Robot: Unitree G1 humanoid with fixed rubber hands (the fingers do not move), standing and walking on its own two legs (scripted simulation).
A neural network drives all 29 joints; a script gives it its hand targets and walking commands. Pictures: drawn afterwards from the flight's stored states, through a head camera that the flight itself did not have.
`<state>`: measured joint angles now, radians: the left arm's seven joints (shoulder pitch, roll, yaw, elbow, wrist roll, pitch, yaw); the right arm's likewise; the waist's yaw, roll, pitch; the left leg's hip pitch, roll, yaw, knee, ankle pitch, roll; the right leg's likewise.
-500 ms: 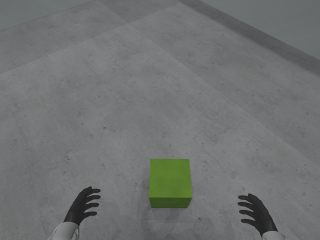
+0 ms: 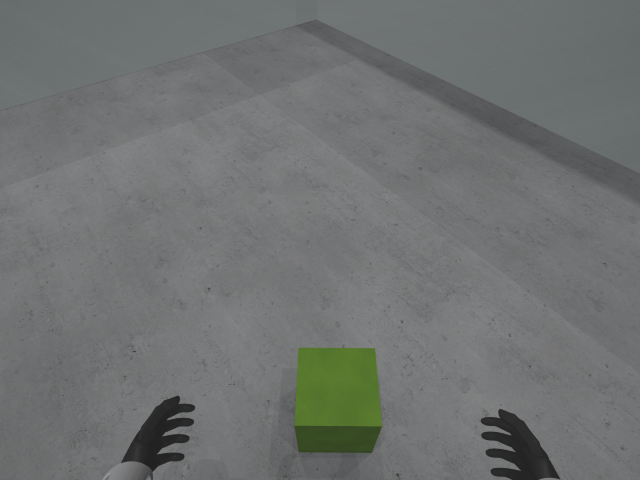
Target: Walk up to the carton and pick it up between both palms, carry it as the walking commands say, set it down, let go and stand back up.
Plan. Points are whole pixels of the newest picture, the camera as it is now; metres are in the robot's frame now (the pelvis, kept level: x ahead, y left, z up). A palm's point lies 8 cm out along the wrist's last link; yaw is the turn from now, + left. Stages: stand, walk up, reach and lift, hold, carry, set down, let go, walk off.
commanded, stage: stand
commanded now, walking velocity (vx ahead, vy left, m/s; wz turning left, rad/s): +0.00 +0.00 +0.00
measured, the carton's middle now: (336, 401) +0.44 -0.02 -0.65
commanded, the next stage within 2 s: none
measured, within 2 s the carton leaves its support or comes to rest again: neither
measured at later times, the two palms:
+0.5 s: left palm (104, 469) +0.16 +0.29 -0.08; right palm out of the picture +0.15 -0.29 -0.09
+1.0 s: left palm out of the picture +0.11 +0.30 -0.09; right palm out of the picture +0.12 -0.30 -0.09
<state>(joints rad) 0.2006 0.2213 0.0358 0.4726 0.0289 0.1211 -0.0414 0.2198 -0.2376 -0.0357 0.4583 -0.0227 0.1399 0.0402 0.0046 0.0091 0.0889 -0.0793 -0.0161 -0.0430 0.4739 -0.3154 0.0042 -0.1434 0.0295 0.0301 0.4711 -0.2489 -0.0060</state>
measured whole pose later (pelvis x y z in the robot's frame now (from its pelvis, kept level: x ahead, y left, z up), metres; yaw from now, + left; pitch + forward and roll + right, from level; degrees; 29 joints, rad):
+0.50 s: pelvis +0.03 +0.00 +0.00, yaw +1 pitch +0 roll +0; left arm 0.15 0.33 0.03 0.78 0.03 0.01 0.02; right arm 0.18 -0.34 -0.03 0.75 -0.04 0.01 -0.02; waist 0.00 0.01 0.00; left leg -0.12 -0.02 -0.05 0.46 -0.34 0.01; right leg -0.19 0.02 0.02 0.48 -0.28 -0.01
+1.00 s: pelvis +0.01 +0.00 +0.01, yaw +1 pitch -2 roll +0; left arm 0.15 0.36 0.02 0.92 0.03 0.00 0.02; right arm 0.18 -0.37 -0.01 0.89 -0.03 -0.01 -0.02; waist 0.01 0.01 0.01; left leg -0.08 -0.02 -0.05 0.39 -0.28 0.00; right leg -0.15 0.02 0.02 0.41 -0.22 -0.01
